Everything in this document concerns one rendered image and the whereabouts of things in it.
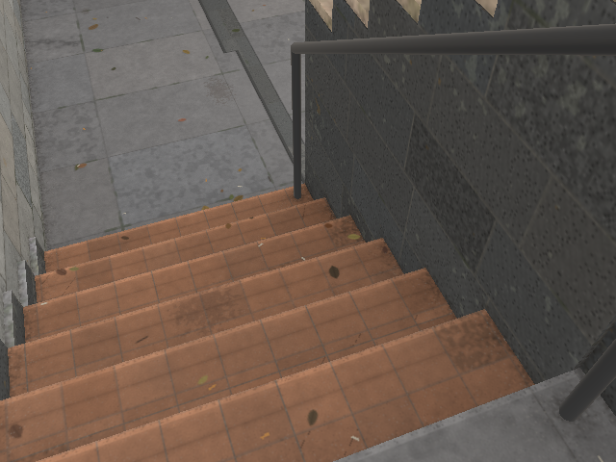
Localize stairs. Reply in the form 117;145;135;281
0;183;559;462

